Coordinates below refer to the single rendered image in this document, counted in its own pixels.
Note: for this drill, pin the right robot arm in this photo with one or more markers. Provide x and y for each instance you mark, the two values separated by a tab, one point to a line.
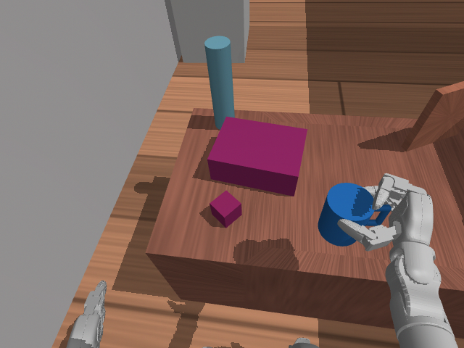
416	309

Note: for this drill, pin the left robot hand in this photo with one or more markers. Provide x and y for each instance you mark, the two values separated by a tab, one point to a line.
88	328

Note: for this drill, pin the right robot hand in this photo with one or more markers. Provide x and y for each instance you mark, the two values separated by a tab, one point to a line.
411	218

